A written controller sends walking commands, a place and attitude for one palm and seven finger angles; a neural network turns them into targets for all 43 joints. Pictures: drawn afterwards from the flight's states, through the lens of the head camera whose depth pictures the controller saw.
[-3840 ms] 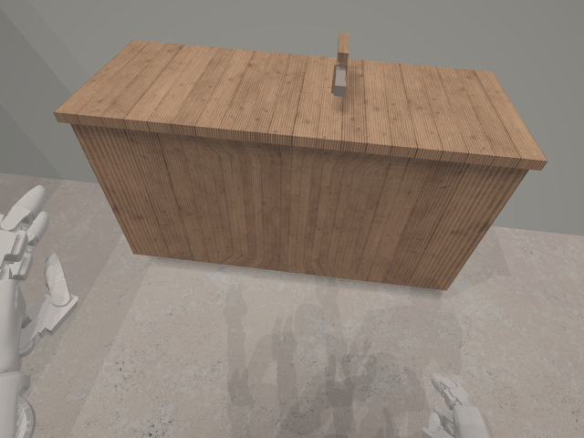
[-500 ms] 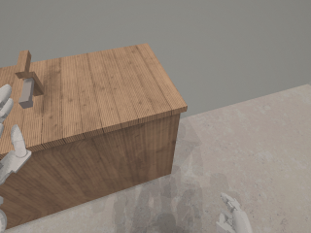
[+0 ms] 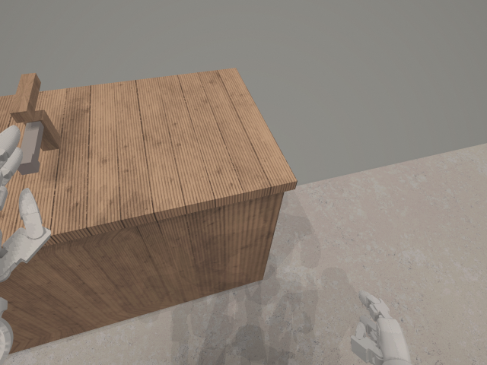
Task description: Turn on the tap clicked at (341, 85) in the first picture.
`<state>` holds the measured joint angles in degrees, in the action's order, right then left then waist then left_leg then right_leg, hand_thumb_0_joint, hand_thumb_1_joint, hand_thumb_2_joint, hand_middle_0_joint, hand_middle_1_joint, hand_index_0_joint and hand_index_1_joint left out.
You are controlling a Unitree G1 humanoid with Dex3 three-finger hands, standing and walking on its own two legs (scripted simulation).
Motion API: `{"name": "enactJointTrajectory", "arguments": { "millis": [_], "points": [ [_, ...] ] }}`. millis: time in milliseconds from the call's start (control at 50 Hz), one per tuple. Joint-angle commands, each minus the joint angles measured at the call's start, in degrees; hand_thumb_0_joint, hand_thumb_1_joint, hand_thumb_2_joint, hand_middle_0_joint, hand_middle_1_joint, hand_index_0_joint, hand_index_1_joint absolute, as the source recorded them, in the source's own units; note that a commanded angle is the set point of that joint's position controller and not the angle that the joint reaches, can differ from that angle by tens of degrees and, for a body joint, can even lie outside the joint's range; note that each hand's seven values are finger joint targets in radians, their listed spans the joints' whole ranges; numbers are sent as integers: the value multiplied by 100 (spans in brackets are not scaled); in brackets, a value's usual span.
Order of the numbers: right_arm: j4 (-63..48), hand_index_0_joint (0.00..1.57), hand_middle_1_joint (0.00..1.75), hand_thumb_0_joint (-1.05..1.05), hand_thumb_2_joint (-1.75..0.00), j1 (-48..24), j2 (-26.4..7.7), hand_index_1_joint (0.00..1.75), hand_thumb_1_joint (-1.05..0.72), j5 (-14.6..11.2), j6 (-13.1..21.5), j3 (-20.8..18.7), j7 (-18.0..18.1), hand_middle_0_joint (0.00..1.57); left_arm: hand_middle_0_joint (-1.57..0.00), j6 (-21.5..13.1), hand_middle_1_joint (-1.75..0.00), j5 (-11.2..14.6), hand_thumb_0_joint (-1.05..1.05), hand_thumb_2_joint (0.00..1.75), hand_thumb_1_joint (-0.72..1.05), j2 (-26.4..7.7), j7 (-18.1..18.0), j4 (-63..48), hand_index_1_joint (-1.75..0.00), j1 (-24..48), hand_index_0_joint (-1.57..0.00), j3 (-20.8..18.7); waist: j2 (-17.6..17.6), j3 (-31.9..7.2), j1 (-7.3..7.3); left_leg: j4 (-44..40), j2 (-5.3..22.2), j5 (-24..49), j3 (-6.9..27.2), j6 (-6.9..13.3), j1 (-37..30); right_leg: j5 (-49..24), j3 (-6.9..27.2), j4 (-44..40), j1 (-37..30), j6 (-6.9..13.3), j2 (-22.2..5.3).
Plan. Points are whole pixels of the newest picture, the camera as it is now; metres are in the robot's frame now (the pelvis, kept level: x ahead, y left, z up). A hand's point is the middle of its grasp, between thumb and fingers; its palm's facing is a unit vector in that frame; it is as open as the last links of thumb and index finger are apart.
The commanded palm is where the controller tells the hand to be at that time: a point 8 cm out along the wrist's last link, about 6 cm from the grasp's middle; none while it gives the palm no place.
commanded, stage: come to a stop and stand still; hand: left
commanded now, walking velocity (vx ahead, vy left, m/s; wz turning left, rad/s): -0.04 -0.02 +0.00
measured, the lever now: (27, 164) +0.42 +0.44 +0.05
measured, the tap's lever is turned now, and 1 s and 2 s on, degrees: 0 0 0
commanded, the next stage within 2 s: look again from close up in 1.22 s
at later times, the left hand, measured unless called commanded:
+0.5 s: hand (46, 270) +0.19 +0.24 +0.15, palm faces +0.31 -0.88 -0.36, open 7.4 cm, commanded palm +0.14 +0.27 +0.18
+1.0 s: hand (15, 231) +0.23 +0.29 +0.16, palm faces +0.38 -0.86 -0.34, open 7.5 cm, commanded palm +0.17 +0.31 +0.18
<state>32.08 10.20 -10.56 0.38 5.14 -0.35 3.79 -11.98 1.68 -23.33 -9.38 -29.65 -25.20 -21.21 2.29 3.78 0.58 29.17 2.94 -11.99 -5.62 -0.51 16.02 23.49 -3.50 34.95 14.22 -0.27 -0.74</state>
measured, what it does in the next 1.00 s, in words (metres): stands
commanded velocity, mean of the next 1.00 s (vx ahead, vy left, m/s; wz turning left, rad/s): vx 0.00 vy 0.00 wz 0.00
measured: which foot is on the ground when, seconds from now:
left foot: down 0.00-1.00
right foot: down 0.00-1.00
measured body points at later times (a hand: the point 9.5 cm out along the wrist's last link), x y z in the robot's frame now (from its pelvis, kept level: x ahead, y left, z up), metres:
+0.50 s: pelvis -0.04 +0.00 +0.01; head -0.03 +0.02 +0.46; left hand +0.17 +0.28 +0.17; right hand +0.11 -0.26 -0.06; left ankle +0.03 +0.12 -0.73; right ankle -0.01 -0.10 -0.73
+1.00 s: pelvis +0.00 +0.04 +0.01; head +0.02 +0.07 +0.46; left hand +0.20 +0.33 +0.18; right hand +0.18 -0.16 -0.06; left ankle +0.03 +0.12 -0.73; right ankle -0.01 -0.10 -0.73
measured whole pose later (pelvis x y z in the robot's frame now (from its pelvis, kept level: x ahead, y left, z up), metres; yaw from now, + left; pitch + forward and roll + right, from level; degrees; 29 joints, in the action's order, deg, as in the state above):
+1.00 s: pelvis +0.00 +0.04 +0.01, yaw -2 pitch +0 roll -1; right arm 34.6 10.7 -9.3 1.0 8.7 3.3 1.4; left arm -11.4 1.5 -20.5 -5.6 -24.7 -21.2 -19.5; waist 2.7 2.7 3.3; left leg 22.6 -2.7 -9.2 0.6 3.2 13.3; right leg 10.3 0.3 18.9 8.5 -1.1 0.1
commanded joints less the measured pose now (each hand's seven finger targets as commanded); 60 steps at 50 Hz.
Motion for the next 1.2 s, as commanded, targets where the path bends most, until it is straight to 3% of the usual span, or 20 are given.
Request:
{"name": "enactJointTrajectory", "arguments": {
  "millis": [0, 40, 80, 100, 120, 140, 160, 200, 220, 280, 320, 340, 380, 460, 560, 620, 720, 840, 1040, 1180],
  "points": [
    [-687, 20, 30, 0, -90, -87, -769, 30, -90, 2, 338, -191, -82, 20, -20, -326, -30, 5, 0, 90, 90, -654, -64, -1315, -30, -57, -20, -447, -1526, -1237, -63, -520, 1209, 3119, 901, 435, -896, -604, 95, -726, -326, -31, 27],
    [-747, 20, 30, 0, -90, -263, -765, 30, -90, -28, 310, -148, -71, 20, -20, -232, -30, 34, 0, 90, 90, -613, -28, -1231, -30, -64, -20, -449, -1144, -1101, -15, -498, 956, 1698, 631, 215, -197, -1267, 220, -1008, -768, -17, -61],
    [-751, 20, 30, 0, -90, -262, -673, 30, -90, -59, 249, -111, -41, 20, -20, -142, -30, 108, 0, 90, 90, -638, -32, -970, -30, -172, -20, -490, -468, -945, -35, -163, 464, 341, 346, -13, 119, -1952, 809, -1351, -588, 109, -392],
    [-569, 20, 30, 0, -90, 217, -941, 30, -90, 238, 582, -444, 31, 20, -20, -660, -30, -555, 0, 90, 90, -4979, 131, -1938, -30, 5758, -20, -3658, 739, -10, 297, 671, 20, 318, -69, 34, 603, -3664, 1389, -2206, 169, -294, -651],
    [-331, 20, 30, 0, -90, -32, -359, 30, -90, 72, 624, -201, -9, 20, -20, -416, -30, -157, 0, 90, 90, -1777, 372, 1231, -30, 2645, -20, -1449, 832, -1011, 153, 666, -439, 78, 388, 98, 289, -4245, 1685, -1438, -358, 390, -1176],
    [-672, 20, 30, 0, -90, -143, -622, 30, -90, -150, 653, -279, -102, 20, -20, -306, -30, -3, 0, 90, 90, -945, 357, 1152, -30, 1909, -20, -987, -319, -1137, 283, 107, -182, 237, 395, 88, -133, -4713, 1975, -1117, -605, 418, -1218],
    [-597, 20, 30, 0, -90, 123, -671, 30, -90, -117, 624, -223, -130, 20, -20, -415, -30, 58, 0, 90, 90, -837, 399, 832, -30, 1648, -20, -674, -522, -1351, 199, -113, -181, 533, 261, 103, -235, -4225, 1427, -1015, -899, 171, -1011],
    [-716, 20, 30, 0, -90, -218, -778, 30, -90, -156, 596, -208, -288, 20, -20, -370, -30, 142, 0, 90, 90, -611, 432, 180, -30, 1107, -20, -281, 117, -1241, 316, -225, -91, 952, 503, 215, -427, -2977, 1097, -1310, -723, -266, -651],
    [-769, 20, 30, 0, -90, -309, -766, 30, -90, -171, 583, -217, -306, 20, -20, -290, -30, 147, 0, 90, 90, -566, 435, 86, -30, 775, -20, -166, 418, -1084, 337, -120, -124, 766, 482, 239, -435, -2477, 1108, -1555, -515, -348, -650],
    [-826, 20, 30, 0, -90, -373, -736, 30, -90, -147, 526, -169, -261, 20, -20, -227, -30, 174, 0, 90, 90, -821, 363, -273, -30, 360, -20, -381, 848, -750, 281, -111, -234, -207, 530, 194, -308, -384, 1287, -2165, 105, -98, -754],
    [-787, 20, 30, 0, -90, -373, -737, 30, -90, -86, 520, -122, -152, 20, -20, -233, -30, 174, 0, 90, 90, -1042, 315, -449, -30, 506, -20, -646, 691, -609, 196, -29, -309, -384, 548, 159, -396, 910, 1389, -2469, 556, 123, -767],
    [-780, 20, 30, 0, -90, -435, -774, 30, -90, -67, 529, -117, -104, 20, -20, -262, -30, 172, 0, 90, 90, -1333, 270, -755, -30, 778, -20, -891, 362, -611, 177, -188, -308, -329, 582, 144, -529, 916, 1296, -2401, 605, 219, -717],
    [-744, 20, 30, 0, -90, -401, -770, 30, -90, -42, 579, -111, -44, 20, -20, -311, -30, 154, 0, 90, 90, -1097, 246, -757, -30, 938, -20, -731, -216, -662, 115, -445, -270, -345, 669, 174, -739, 781, 1117, -2256, 559, 207, -498],
    [-739, 20, 30, 0, -90, -318, -838, 30, -90, -23, 651, -135, -17, 20, -20, -420, -30, 73, 0, 90, 90, -982, 251, -830, -30, 1282, -20, -539, -722, -311, 67, -972, -163, -1067, 904, 194, -427, 808, 901, -2214, 362, 122, -158],
    [-753, 20, 30, 0, -90, -298, -865, 30, -90, -29, 752, -127, -139, 20, -20, -498, -30, -36, 0, 90, 90, -726, 309, -759, -30, 1058, -20, -317, -1268, -444, 107, -1870, 198, -1839, 1405, 303, 335, -362, 423, -1240, -714, 61, 264],
    [-772, 20, 30, 0, -90, -307, -832, 30, -90, -22, 750, -132, -207, 20, -20, -496, -30, -61, 0, 90, 90, -717, 315, -644, -30, 731, -20, -429, -949, -650, 172, -1740, 224, -1716, 1379, 359, 583, -704, 492, -1237, -1073, 79, 209],
    [-693, 20, 30, 0, -90, -283, -808, 30, -90, 28, 742, -88, -235, 20, -20, -469, -30, -41, 0, 90, 90, -689, 341, -574, -30, 668, -20, -420, -541, -536, 137, -1464, -43, -1382, 1167, 181, 227, -426, 671, -1953, -574, 114, 107],
    [-639, 20, 30, 0, -90, -347, -773, 30, -90, 51, 731, -47, -172, 20, -20, -434, -30, -59, 0, 90, 90, -744, 313, -878, -30, 1174, -20, -373, -864, -985, 109, -1422, -25, -244, 1220, 108, -493, -1325, 497, -1715, -683, 101, 157],
    [-711, 20, 30, 0, -90, -388, -762, 30, -90, -8, 475, -76, -182, 20, -20, -275, -30, 75, 0, 90, 90, -718, 311, -886, -30, 614, -20, -437, -769, -1354, 120, -852, -116, 2381, 969, -139, -1190, -2454, 275, -1537, -731, 84, 135],
    [-821, 20, 30, 0, -90, -418, -779, 30, -90, -51, 275, -81, -144, 20, -20, -217, -30, 174, 0, 90, 90, -658, 307, -794, -30, 424, -20, -413, -639, -1178, 111, -941, -145, 1901, 965, -108, -867, -2357, 300, -1655, -859, 66, 94]
  ]
}}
